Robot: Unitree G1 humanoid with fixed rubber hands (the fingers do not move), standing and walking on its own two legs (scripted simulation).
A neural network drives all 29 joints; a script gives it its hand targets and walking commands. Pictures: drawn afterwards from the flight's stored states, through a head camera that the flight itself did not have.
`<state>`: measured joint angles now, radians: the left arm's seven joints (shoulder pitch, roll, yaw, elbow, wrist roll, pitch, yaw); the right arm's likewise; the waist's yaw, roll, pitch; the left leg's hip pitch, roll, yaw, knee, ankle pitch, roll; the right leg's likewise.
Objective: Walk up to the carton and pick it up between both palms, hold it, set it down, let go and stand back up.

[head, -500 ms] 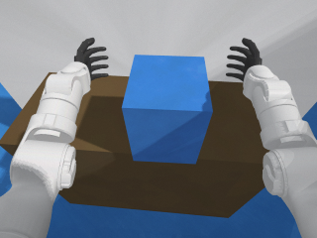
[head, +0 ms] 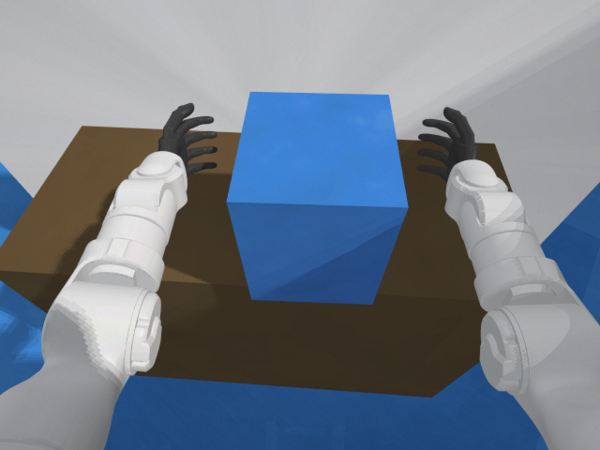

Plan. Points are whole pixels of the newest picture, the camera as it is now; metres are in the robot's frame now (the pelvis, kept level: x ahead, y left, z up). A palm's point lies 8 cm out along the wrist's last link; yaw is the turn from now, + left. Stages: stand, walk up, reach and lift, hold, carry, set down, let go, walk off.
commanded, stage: reach and lift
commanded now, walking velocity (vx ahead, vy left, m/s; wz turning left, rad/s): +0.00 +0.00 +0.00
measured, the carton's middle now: (315, 204) +0.47 -0.03 +0.03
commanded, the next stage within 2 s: none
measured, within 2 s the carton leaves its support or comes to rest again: neither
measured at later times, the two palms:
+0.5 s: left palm (186, 188) +0.47 +0.16 +0.08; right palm (444, 193) +0.44 -0.21 +0.08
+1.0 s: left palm (212, 193) +0.47 +0.12 +0.07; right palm (420, 195) +0.44 -0.18 +0.08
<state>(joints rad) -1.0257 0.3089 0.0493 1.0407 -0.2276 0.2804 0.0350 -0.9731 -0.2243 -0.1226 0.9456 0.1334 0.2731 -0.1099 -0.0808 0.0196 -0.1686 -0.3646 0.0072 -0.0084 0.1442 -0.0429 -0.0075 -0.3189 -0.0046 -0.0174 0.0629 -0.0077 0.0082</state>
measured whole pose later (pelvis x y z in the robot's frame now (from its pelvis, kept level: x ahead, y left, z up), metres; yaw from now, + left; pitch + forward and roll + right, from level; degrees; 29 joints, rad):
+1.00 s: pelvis +0.01 +0.00 +0.00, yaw +0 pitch +21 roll +0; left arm -0.95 0.12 0.16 1.17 0.00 -0.05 0.06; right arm -0.89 -0.07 -0.27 1.04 -0.07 -0.02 -0.11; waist -0.07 0.01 -0.24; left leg -0.46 0.00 0.00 0.11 -0.02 0.00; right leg -0.40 -0.01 -0.01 0.00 0.03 0.01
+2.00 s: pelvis +0.03 +0.00 +0.00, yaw +1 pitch +17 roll +0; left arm -0.78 -0.03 0.39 0.93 0.25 0.05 0.06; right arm -0.72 0.09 -0.48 0.79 -0.32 0.05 -0.07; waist -0.07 0.03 -0.24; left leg -0.25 0.00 -0.03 -0.09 0.04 0.00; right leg -0.24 -0.01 -0.04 -0.09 0.03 0.01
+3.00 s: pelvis -0.02 +0.00 +0.00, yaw +1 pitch +4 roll +0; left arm -0.75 -0.04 0.36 0.49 0.25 0.53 0.02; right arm -0.77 0.01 -0.21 0.62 -0.05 0.40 -0.16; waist -0.09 0.00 -0.13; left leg -0.08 0.00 -0.02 -0.02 0.04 0.00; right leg -0.05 -0.01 -0.03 -0.07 0.05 0.00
